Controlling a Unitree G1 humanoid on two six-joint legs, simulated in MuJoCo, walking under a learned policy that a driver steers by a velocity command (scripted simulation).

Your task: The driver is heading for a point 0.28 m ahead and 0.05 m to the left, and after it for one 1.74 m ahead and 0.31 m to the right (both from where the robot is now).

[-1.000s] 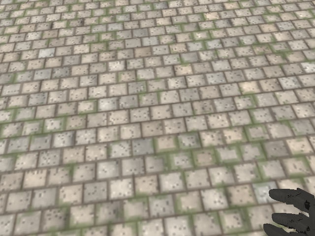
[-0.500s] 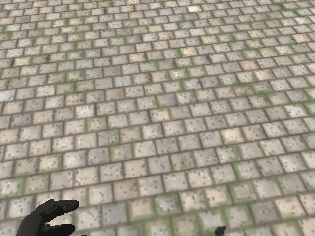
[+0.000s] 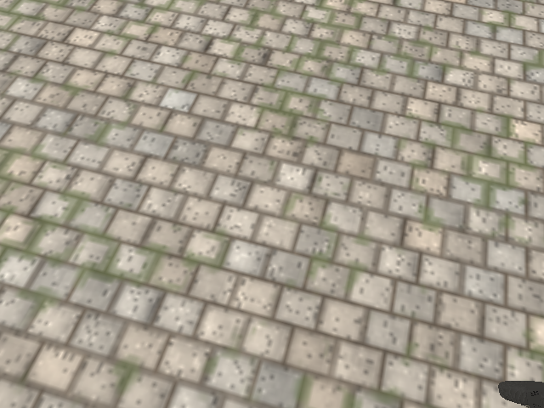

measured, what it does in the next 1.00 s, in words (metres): steps on the spot, turning left: right foot, then left foot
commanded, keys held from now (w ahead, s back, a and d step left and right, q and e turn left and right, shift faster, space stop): q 0.82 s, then e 0.02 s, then w+e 0.16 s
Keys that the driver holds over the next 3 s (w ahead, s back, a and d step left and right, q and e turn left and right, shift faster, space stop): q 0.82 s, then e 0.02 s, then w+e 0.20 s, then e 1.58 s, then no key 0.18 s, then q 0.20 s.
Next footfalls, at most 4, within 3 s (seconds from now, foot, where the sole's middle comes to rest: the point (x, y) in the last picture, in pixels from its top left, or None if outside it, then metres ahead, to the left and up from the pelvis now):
0.36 right None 0.13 -0.15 -0.76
0.78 left None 0.01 0.10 -0.76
1.30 right None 0.26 -0.05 -0.76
1.78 left None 0.23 0.17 -0.76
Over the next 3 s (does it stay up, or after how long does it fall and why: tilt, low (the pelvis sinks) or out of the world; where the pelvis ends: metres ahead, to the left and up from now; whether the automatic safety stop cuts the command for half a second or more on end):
stays up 0.20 0.03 0.01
